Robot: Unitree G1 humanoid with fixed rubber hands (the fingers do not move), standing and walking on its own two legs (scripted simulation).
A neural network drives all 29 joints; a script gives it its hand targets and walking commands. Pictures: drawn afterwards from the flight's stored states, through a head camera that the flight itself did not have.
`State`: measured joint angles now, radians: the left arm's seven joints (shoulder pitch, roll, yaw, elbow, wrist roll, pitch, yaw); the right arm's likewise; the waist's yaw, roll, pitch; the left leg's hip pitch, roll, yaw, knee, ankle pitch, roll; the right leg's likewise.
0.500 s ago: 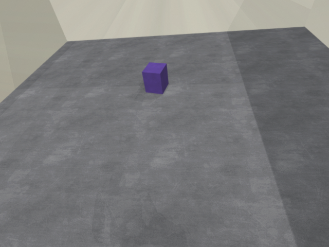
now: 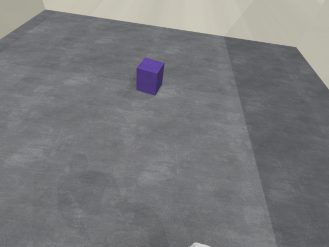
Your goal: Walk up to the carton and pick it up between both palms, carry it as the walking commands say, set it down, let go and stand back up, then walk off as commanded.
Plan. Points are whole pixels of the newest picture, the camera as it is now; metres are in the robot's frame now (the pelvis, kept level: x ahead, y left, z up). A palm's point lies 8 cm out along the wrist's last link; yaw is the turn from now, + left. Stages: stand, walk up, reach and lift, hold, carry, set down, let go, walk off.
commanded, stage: walk up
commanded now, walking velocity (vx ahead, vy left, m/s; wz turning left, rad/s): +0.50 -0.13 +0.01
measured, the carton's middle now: (150, 76) +1.73 -0.02 -0.66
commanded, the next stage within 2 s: none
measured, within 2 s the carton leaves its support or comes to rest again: neither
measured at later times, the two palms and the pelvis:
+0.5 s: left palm (94, 224) +0.25 +0.18 -0.15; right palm (241, 198) +0.31 -0.28 -0.15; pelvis +0.24 -0.04 -0.01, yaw +2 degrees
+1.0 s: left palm (97, 129) +0.59 +0.23 -0.14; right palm (221, 165) +0.43 -0.23 -0.13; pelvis +0.48 -0.01 +0.00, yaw +1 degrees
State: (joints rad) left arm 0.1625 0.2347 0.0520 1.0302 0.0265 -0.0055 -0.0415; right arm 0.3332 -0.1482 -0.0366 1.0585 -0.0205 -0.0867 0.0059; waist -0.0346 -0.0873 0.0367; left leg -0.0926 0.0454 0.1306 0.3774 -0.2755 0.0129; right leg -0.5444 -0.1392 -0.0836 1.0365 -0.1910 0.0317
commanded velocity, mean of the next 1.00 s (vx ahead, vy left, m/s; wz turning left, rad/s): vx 0.50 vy -0.03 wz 0.00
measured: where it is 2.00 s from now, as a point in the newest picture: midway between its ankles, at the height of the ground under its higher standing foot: (146, 150)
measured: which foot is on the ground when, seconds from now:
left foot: down 0.00-0.22, up 0.24-0.60, down 0.62-1.00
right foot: up 0.00-0.20, down 0.22-0.64, up 0.66-1.00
